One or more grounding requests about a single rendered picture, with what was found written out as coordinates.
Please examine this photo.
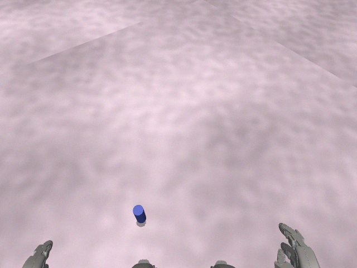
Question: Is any right robot hand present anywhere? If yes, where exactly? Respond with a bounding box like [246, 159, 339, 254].
[274, 223, 320, 268]

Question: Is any left robot hand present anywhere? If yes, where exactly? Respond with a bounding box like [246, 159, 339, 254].
[22, 240, 53, 268]

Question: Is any can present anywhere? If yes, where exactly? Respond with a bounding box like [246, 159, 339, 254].
[133, 205, 146, 223]

